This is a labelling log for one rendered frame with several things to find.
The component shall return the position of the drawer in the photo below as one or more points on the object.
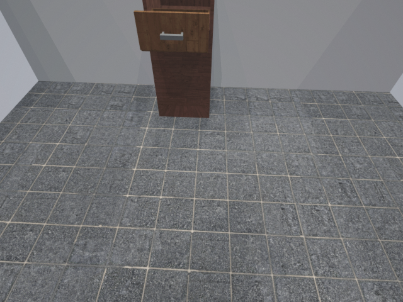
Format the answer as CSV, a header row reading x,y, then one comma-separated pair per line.
x,y
194,23

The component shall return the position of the cabinet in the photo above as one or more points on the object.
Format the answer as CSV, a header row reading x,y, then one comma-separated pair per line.
x,y
182,79

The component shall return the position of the handle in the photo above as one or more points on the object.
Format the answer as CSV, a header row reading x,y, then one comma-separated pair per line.
x,y
171,36

